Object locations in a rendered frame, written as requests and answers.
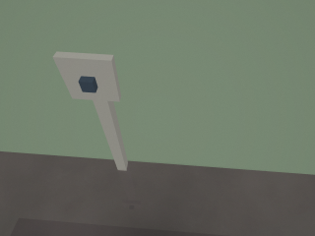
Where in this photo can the button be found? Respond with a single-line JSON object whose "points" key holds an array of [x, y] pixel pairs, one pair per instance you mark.
{"points": [[88, 84]]}

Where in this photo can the panel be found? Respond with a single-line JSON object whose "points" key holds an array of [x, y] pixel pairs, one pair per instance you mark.
{"points": [[72, 66]]}

